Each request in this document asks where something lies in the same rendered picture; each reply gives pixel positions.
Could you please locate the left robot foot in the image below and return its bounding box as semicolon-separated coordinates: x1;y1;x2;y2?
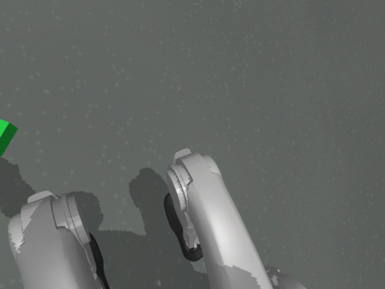
89;233;110;289

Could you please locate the small box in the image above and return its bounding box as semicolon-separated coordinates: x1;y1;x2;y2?
0;119;18;157

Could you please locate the right robot hand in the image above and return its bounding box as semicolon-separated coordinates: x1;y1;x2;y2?
264;265;307;289

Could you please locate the right robot foot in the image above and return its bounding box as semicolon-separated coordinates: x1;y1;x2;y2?
164;193;203;261

